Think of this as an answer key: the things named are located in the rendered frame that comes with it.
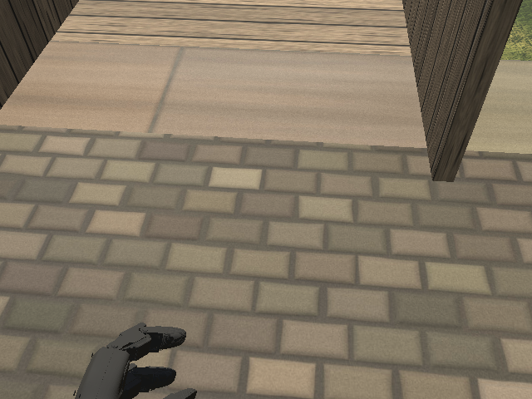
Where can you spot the robot left hand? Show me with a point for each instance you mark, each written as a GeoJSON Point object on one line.
{"type": "Point", "coordinates": [110, 375]}

